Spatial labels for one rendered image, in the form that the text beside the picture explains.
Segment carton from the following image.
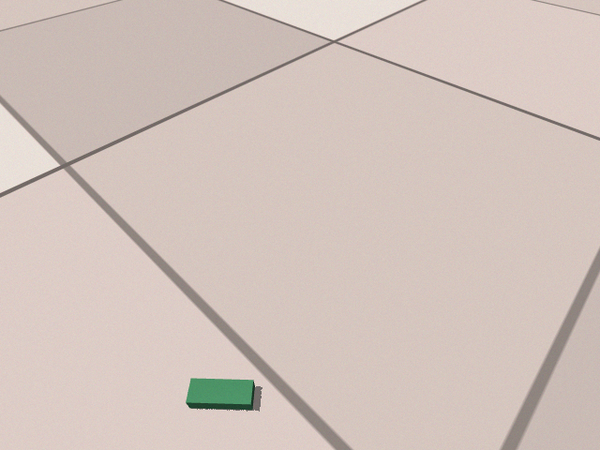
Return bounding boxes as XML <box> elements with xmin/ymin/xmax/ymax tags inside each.
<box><xmin>186</xmin><ymin>378</ymin><xmax>255</xmax><ymax>410</ymax></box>

